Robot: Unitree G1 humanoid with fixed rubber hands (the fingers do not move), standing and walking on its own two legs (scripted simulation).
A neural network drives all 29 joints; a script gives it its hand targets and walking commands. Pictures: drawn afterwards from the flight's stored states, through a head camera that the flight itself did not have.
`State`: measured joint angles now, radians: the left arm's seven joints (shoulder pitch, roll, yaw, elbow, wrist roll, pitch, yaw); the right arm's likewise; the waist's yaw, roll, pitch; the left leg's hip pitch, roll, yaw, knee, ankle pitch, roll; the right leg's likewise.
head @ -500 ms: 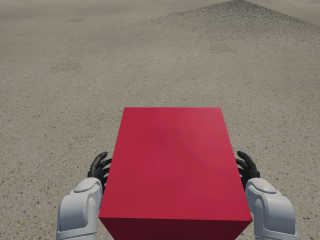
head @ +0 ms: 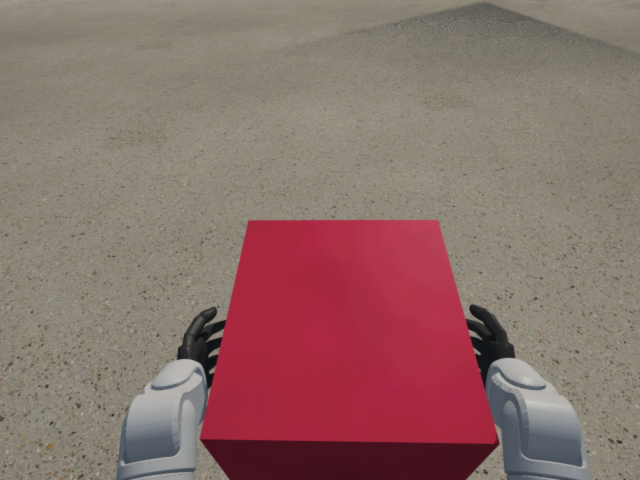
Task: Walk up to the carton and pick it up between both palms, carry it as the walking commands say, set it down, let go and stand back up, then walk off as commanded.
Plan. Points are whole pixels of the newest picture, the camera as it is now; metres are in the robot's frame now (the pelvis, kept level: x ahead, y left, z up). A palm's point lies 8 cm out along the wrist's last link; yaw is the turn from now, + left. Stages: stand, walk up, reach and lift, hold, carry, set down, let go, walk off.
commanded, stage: carry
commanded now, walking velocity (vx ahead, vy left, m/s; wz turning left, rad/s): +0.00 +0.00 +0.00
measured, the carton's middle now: (342, 363) +0.31 +0.00 +0.00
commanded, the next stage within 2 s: none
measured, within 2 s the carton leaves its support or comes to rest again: neither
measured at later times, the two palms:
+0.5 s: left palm (197, 372) +0.26 +0.18 +0.05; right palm (497, 369) +0.27 -0.18 +0.06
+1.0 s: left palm (194, 375) +0.26 +0.18 +0.05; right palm (494, 369) +0.27 -0.17 +0.06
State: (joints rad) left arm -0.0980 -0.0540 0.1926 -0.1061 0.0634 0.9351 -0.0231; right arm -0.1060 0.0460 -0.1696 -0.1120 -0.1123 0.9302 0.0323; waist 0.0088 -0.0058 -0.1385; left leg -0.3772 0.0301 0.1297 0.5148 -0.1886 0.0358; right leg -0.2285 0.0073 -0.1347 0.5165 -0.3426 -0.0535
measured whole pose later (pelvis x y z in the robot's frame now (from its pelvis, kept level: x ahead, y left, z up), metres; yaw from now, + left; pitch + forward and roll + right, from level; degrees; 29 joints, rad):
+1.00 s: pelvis +0.00 +0.00 +0.00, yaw +1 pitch +2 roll +0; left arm -0.09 -0.05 0.18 -0.07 0.07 0.87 -0.03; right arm -0.10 0.04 -0.16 -0.07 -0.12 0.87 0.04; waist 0.01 -0.01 -0.12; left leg -0.36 0.03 0.12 0.51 -0.18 0.03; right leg -0.21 0.00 -0.15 0.51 -0.34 -0.05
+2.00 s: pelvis -0.02 -0.05 -0.02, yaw +0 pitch +2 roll +0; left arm -0.07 -0.08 0.20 -0.40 0.05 1.21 0.00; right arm -0.08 0.07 -0.19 -0.37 -0.06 1.18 0.01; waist -0.01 -0.06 -0.10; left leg -0.45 0.14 0.13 0.67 -0.22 -0.02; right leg -0.29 0.06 -0.19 0.65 -0.40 -0.13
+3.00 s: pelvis -0.11 -0.16 -0.01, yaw +0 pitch +2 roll +0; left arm -0.06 -0.05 0.20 -0.39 0.05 1.20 -0.01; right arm -0.09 0.07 -0.16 -0.34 -0.08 1.17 0.02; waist -0.01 -0.05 -0.13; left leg -0.37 0.06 0.14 0.61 -0.26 0.02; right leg -0.45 -0.01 -0.12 0.68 -0.37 -0.02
